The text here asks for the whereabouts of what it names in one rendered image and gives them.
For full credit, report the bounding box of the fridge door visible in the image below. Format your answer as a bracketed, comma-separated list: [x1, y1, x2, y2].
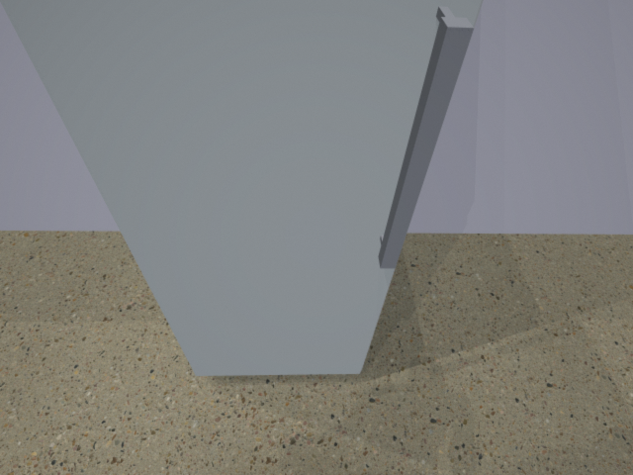
[0, 0, 482, 376]

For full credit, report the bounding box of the handle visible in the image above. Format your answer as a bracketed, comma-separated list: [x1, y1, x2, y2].
[378, 6, 474, 268]

